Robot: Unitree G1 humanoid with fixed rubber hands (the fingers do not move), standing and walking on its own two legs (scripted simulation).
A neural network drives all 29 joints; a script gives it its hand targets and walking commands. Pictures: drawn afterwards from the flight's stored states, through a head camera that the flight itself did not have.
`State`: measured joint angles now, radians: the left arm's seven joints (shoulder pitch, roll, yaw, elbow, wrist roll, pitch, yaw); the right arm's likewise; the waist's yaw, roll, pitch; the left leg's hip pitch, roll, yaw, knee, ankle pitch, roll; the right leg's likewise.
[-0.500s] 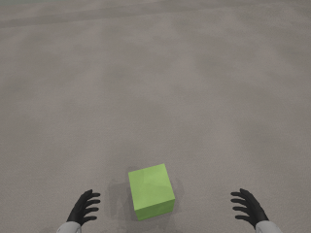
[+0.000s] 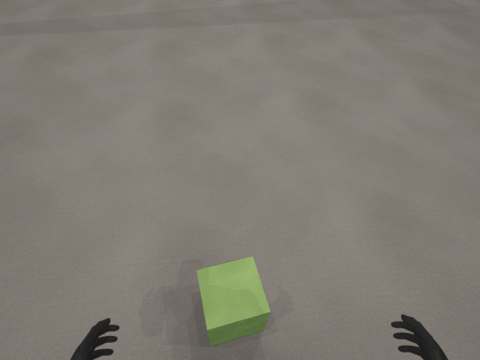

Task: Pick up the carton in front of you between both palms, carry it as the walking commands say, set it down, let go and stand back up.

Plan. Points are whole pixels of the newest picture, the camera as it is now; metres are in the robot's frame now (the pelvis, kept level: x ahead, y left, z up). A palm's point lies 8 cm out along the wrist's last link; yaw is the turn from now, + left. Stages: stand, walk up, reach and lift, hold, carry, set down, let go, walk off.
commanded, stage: stand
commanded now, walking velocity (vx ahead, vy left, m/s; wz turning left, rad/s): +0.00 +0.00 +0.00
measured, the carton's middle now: (231, 302) +0.41 +0.04 -0.65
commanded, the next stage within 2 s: none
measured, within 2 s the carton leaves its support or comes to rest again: neither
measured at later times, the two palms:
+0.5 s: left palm out of the picture +0.12 +0.30 -0.10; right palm out of the picture +0.11 -0.29 -0.08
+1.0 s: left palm out of the picture +0.08 +0.30 -0.10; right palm out of the picture +0.08 -0.31 -0.08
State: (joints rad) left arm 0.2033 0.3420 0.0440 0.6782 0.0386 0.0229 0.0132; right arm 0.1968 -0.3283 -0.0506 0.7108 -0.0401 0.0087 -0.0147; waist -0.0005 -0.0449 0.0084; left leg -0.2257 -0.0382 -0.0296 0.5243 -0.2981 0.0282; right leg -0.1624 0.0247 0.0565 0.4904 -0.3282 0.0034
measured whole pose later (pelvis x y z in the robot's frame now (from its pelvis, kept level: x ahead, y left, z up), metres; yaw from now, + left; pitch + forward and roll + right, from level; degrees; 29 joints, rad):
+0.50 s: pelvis +0.00 +0.01 +0.00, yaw +0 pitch -1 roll +0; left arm 0.17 0.36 0.02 0.83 0.03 0.00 0.03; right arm 0.15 -0.34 -0.03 0.87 -0.03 0.00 -0.02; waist 0.00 -0.03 0.01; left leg -0.16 -0.05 -0.02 0.45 -0.27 0.04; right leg -0.10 0.01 0.07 0.43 -0.30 0.01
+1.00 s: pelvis -0.02 +0.00 +0.01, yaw -1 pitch -2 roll +0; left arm 0.16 0.38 0.00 0.96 0.02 -0.01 0.02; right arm 0.13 -0.37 -0.01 1.00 -0.02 -0.01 -0.01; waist 0.00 -0.03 0.02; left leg -0.13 -0.04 -0.02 0.37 -0.20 0.03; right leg -0.08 0.01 0.06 0.35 -0.23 0.01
